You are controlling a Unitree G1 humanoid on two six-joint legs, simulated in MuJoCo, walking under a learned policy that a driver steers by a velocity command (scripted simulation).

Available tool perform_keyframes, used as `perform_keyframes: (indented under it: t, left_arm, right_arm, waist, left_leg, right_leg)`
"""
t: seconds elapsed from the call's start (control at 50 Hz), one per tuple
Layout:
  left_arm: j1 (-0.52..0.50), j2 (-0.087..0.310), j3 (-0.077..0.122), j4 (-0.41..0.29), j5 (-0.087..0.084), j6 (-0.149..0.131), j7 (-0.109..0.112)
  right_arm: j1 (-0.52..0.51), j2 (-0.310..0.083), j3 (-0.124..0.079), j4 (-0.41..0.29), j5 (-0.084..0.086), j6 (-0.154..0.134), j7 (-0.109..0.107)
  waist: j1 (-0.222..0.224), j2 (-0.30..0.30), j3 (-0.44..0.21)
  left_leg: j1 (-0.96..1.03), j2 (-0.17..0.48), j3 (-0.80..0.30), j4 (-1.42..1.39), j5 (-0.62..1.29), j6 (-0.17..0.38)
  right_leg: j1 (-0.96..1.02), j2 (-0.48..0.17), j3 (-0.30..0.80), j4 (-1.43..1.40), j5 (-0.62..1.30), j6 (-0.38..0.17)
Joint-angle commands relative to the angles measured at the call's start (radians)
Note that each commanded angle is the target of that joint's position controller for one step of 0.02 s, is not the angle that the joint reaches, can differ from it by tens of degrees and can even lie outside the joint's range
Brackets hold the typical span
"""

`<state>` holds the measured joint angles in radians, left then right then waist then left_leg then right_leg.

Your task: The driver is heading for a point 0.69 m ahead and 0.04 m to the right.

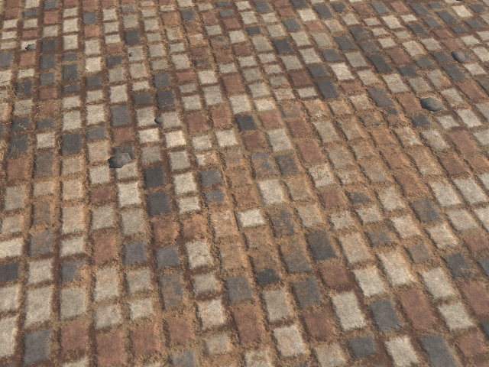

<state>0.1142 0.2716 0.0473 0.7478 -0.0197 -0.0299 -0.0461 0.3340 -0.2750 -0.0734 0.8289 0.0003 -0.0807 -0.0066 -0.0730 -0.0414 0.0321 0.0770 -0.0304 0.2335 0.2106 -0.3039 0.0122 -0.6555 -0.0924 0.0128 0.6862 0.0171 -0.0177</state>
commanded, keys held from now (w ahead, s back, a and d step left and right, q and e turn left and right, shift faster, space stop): w+e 0.36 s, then w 0.16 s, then w+q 0.24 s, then no key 0.24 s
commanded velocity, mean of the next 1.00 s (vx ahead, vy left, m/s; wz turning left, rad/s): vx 0.45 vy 0.00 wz -0.22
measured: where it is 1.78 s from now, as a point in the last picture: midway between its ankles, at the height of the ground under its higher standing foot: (270, 299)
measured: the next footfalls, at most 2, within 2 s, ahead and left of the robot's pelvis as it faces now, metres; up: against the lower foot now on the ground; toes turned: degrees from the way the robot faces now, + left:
right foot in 0.10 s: +0.23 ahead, -0.12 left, +0.00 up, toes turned -7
left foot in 0.60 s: +0.55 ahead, +0.02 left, +0.00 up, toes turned -18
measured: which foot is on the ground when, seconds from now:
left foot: down 0.00-0.12, up 0.14-0.58, down 0.60-1.00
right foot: up 0.00-0.08, down 0.10-0.60, up 0.62-1.00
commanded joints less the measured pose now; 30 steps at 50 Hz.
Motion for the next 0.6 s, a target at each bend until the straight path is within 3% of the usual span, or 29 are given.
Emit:
perform_keyframes:
  t: [0.02, 0.06, 0.08, 0.1, 0.12, 0.14, 0.16, 0.18, 0.2, 0.22, 0.24, 0.3, 0.34, 0.4, 0.44, 0.5, 0.56, 0.58, 0.6]
  left_arm:
    - [-0.117, 0.060, 0.011, -0.120, -0.002, -0.014, -0.019]
    - [-0.057, 0.095, 0.031, -0.126, -0.002, -0.008, -0.022]
    - [0.046, 0.130, 0.051, -0.106, -0.005, -0.005, -0.019]
    - [0.209, 0.186, 0.085, -0.065, -0.007, -0.001, -0.006]
    - [0.329, 0.282, 0.114, -0.041, -0.009, 0.011, 0.019]
    - [0.267, 0.340, 0.114, -0.075, -0.010, -0.001, 0.017]
    - [0.283, 0.247, 0.088, -0.086, -0.004, -0.013, 0.010]
    - [0.254, 0.204, 0.076, -0.080, 0.002, -0.025, 0.010]
    - [0.192, 0.180, 0.068, -0.084, 0.000, -0.032, 0.009]
    - [0.135, 0.142, 0.057, -0.096, 0.003, -0.034, 0.014]
    - [0.106, 0.133, 0.052, -0.113, 0.015, -0.034, 0.019]
    - [0.115, 0.157, 0.059, -0.112, 0.010, -0.039, 0.034]
    - [0.142, 0.179, 0.065, -0.101, 0.006, -0.037, 0.048]
    - [0.175, 0.172, 0.062, -0.084, 0.001, -0.028, 0.058]
    - [0.222, 0.168, 0.059, -0.060, 0.000, -0.027, 0.058]
    - [0.265, 0.165, 0.057, -0.033, -0.001, -0.025, 0.058]
    - [0.252, 0.178, 0.062, -0.022, 0.007, -0.017, 0.059]
    - [0.236, 0.170, 0.058, -0.025, 0.008, -0.014, 0.059]
    - [0.233, 0.142, 0.046, -0.032, 0.016, -0.013, 0.059]
  right_arm:
    - [-0.006, -0.184, -0.047, -0.039, 0.015, 0.011, -0.009]
    - [-0.023, -0.214, -0.055, -0.044, 0.020, 0.027, -0.017]
    - [-0.035, -0.224, -0.056, -0.048, 0.022, 0.036, -0.021]
    - [-0.048, -0.215, -0.050, -0.054, 0.025, 0.039, -0.025]
    - [-0.015, -0.147, -0.024, -0.076, -0.008, 0.027, -0.025]
    - [0.039, -0.047, 0.011, -0.129, -0.014, -0.007, -0.010]
    - [-0.075, -0.143, -0.007, -0.139, 0.021, -0.044, 0.007]
    - [-0.146, -0.155, -0.009, -0.166, 0.048, -0.061, 0.014]
    - [-0.150, -0.141, -0.006, -0.159, 0.032, -0.066, 0.006]
    - [-0.146, -0.152, -0.014, -0.149, 0.004, -0.061, -0.001]
    - [-0.126, -0.154, -0.018, -0.145, -0.005, -0.049, 0.001]
    - [-0.124, -0.119, -0.013, -0.150, -0.017, -0.021, 0.000]
    - [-0.199, -0.097, -0.003, -0.174, -0.019, -0.015, -0.002]
    - [-0.297, -0.066, 0.013, -0.190, -0.011, -0.022, 0.010]
    - [-0.351, -0.067, 0.016, -0.200, -0.001, -0.031, 0.023]
    - [-0.386, -0.099, 0.008, -0.216, 0.004, -0.043, 0.037]
    - [-0.323, -0.127, -0.003, -0.204, 0.006, -0.050, 0.040]
    - [-0.242, -0.146, -0.015, -0.180, 0.003, -0.051, 0.037]
    - [-0.114, -0.182, -0.030, -0.150, -0.005, -0.052, 0.033]
  waist:
    - [0.010, 0.085, 0.062]
    - [0.060, 0.127, -0.007]
    - [0.122, 0.134, -0.069]
    - [0.210, 0.111, -0.153]
    - [0.227, -0.060, -0.241]
    - [0.122, -0.235, -0.366]
    - [0.200, -0.078, -0.376]
    - [0.191, -0.045, -0.237]
    - [0.135, 0.047, -0.139]
    - [0.101, 0.043, -0.103]
    - [0.072, 0.017, -0.085]
    - [0.054, 0.015, -0.065]
    - [0.075, 0.009, -0.038]
    - [0.121, -0.031, -0.032]
    - [0.154, -0.039, -0.028]
    - [0.164, -0.046, -0.011]
    - [0.123, -0.085, -0.012]
    - [0.078, -0.078, -0.052]
    - [0.021, -0.047, -0.162]
  left_leg:
    - [0.029, 0.323, -0.058, 0.009, 0.598, 0.127]
    - [0.054, 0.319, -0.030, 0.158, 0.942, 0.103]
    - [0.033, 0.304, -0.015, 0.309, 1.048, 0.087]
    - [-0.079, 0.264, 0.008, 0.530, 0.981, 0.051]
    - [-0.360, 0.200, 0.004, 0.854, 0.462, 0.003]
    - [-0.752, -0.026, -0.170, 1.181, -0.285, -0.050]
    - [-0.858, 0.025, -0.344, 1.215, -0.257, -0.023]
    - [-0.895, 0.064, -0.331, 1.165, -0.173, 0.001]
    - [-0.854, 0.109, -0.325, 1.065, -0.098, 0.004]
    - [-0.787, 0.138, -0.324, 0.978, -0.057, -0.005]
    - [-0.725, 0.151, -0.327, 0.948, -0.027, -0.014]
    - [-0.683, 0.142, -0.298, 0.829, 0.034, -0.061]
    - [-0.695, 0.124, -0.286, 0.691, 0.149, -0.086]
    - [-0.621, 0.083, -0.272, 0.451, 0.359, -0.089]
    - [-0.578, 0.067, -0.267, 0.378, 0.443, -0.081]
    - [-0.608, 0.066, -0.287, 0.305, 0.387, -0.043]
    - [-0.570, 0.056, -0.260, 0.275, 0.261, 0.015]
    - [-0.465, 0.030, -0.229, 0.242, 0.257, 0.045]
    - [-0.262, 0.074, -0.271, 0.271, 0.301, 0.096]
  right_leg:
    - [-0.034, 0.019, -0.050, -0.052, -0.085, -0.041]
    - [0.097, 0.088, -0.114, -0.047, -0.190, -0.081]
    - [0.233, 0.131, -0.135, -0.060, -0.215, -0.109]
    - [0.485, 0.165, -0.118, -0.131, -0.154, -0.149]
    - [0.787, -0.013, 0.165, -0.140, -0.102, -0.216]
    - [1.057, -0.232, 0.762, -0.304, -0.311, -0.427]
    - [1.052, -0.237, 0.775, -0.396, -0.363, -0.387]
    - [0.936, -0.205, 0.626, -0.401, -0.310, -0.345]
    - [0.776, -0.157, 0.508, -0.402, -0.199, -0.309]
    - [0.665, -0.121, 0.424, -0.411, -0.095, -0.288]
    - [0.584, -0.097, 0.387, -0.432, -0.026, -0.285]
    - [0.471, -0.065, 0.307, -0.465, 0.106, -0.292]
    - [0.433, -0.033, 0.260, -0.468, 0.109, -0.269]
    - [0.407, 0.015, 0.202, -0.454, 0.010, -0.213]
    - [0.419, -0.007, 0.222, -0.452, -0.054, -0.203]
    - [0.534, -0.062, 0.284, -0.390, -0.065, -0.195]
    - [0.629, -0.107, 0.304, -0.321, 0.087, -0.171]
    - [0.641, -0.074, 0.267, -0.230, 0.256, -0.151]
    - [0.596, -0.023, 0.210, -0.046, 0.316, -0.124]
